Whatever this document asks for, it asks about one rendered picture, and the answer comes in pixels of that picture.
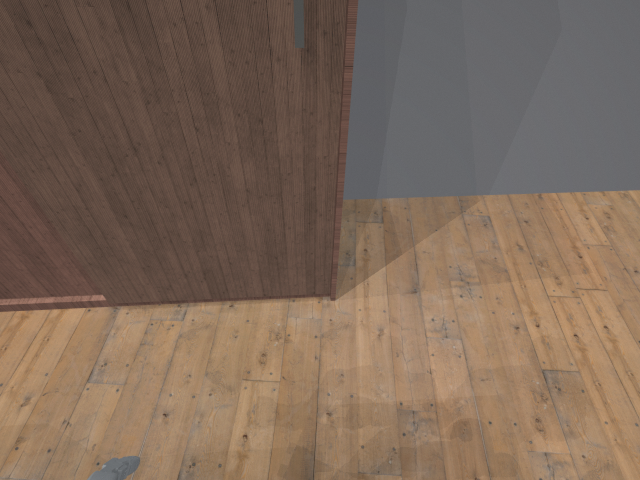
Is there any left robot hand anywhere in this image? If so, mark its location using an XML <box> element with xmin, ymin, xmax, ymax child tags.
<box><xmin>87</xmin><ymin>456</ymin><xmax>140</xmax><ymax>480</ymax></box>

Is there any wardrobe door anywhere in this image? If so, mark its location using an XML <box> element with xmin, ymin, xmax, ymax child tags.
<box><xmin>0</xmin><ymin>151</ymin><xmax>102</xmax><ymax>299</ymax></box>
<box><xmin>0</xmin><ymin>0</ymin><xmax>347</xmax><ymax>304</ymax></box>

